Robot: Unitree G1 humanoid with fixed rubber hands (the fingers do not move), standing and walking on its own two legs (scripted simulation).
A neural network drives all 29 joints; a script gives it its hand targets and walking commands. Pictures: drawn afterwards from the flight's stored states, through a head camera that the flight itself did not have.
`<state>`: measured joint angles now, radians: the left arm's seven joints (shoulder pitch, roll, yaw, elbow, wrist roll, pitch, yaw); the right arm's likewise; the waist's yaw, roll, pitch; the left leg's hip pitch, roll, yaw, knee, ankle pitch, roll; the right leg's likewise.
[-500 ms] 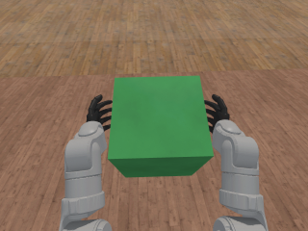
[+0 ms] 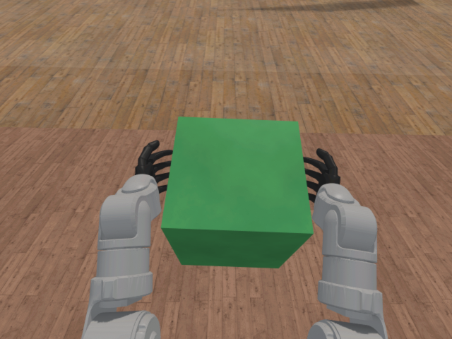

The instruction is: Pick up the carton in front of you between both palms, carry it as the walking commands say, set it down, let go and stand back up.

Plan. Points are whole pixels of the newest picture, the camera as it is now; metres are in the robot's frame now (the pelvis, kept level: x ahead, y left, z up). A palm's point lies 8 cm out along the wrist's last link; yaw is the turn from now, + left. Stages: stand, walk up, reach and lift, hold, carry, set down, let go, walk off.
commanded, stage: carry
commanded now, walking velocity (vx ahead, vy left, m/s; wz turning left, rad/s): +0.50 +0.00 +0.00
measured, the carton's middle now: (233, 200) +0.35 +0.02 +0.04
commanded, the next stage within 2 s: none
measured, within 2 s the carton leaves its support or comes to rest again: neither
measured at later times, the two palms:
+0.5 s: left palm (195, 104) +0.63 +0.14 +0.07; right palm (312, 110) +0.63 -0.16 +0.07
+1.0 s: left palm (196, 67) +0.92 +0.19 +0.02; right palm (283, 70) +0.94 -0.12 +0.02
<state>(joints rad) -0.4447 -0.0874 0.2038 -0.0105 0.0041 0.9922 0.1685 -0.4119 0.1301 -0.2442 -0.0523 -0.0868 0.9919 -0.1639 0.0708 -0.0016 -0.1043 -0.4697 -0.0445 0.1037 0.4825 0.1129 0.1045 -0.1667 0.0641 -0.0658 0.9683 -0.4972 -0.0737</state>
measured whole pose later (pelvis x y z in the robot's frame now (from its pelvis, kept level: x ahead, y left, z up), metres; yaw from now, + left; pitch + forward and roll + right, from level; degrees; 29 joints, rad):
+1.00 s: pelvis +0.61 +0.01 -0.09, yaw +0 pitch +4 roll -2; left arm -0.44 -0.11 0.20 0.00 0.02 0.99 0.18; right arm -0.39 0.12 -0.25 -0.08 -0.08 1.00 -0.16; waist 0.09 0.02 -0.11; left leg -0.49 -0.01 0.08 0.41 0.21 0.10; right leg -0.11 0.08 -0.07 0.75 -0.51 -0.09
